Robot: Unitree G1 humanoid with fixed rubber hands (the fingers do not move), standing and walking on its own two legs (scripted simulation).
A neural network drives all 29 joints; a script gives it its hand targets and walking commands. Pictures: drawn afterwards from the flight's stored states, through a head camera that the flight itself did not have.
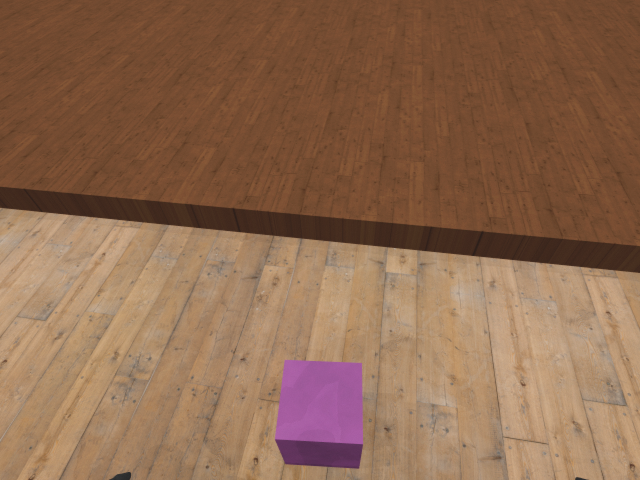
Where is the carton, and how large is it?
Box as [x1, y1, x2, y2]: [275, 360, 362, 468]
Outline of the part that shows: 285,360 275,433 275,440 285,463 358,468 362,447 361,363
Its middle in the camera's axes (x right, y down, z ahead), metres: +0.01 +0.49 +1.08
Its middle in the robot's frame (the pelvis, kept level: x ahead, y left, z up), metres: +0.41 +0.06 -0.66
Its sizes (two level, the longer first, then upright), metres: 0.210 0.200 0.250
